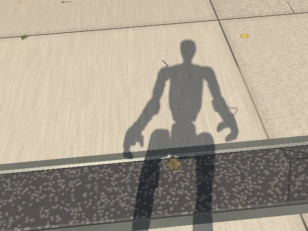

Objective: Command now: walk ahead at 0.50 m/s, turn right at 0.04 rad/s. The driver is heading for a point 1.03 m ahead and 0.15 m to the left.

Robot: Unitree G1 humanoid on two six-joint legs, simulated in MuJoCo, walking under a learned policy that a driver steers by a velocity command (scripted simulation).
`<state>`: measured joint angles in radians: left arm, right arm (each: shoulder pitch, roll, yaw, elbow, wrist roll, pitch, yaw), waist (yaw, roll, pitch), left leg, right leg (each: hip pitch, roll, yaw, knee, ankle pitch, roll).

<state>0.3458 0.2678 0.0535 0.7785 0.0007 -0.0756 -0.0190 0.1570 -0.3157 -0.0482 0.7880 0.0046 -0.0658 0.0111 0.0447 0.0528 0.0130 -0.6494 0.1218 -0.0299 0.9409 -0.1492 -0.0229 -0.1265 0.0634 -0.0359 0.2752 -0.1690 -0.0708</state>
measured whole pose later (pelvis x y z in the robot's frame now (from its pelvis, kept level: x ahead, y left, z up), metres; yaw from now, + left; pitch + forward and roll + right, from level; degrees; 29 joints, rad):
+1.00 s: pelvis +0.56 -0.01 +0.00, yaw +2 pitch +1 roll -1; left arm 0.26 0.26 0.05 0.86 0.01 -0.09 -0.02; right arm 0.22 -0.31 -0.05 0.86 0.02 -0.07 0.00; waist 0.02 0.05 0.03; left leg -0.55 0.09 -0.04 1.08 -0.28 0.02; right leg -0.20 0.05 -0.07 0.34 -0.15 -0.07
